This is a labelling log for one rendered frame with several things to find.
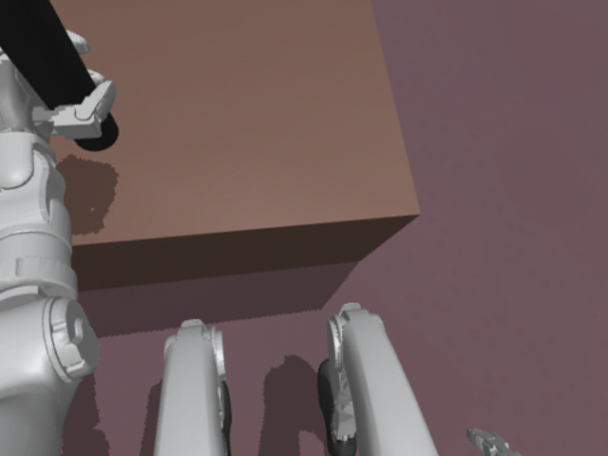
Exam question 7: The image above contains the can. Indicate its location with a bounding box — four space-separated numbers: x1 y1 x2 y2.
0 0 119 151

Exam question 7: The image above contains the left robot arm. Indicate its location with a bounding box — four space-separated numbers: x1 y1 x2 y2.
0 131 100 456

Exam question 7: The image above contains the right robot hand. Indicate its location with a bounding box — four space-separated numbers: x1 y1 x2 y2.
466 427 522 456

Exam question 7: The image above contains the left robot hand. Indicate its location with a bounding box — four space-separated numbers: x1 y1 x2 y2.
0 30 116 145

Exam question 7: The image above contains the right robot foot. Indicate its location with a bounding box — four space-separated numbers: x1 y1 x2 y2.
317 358 357 456

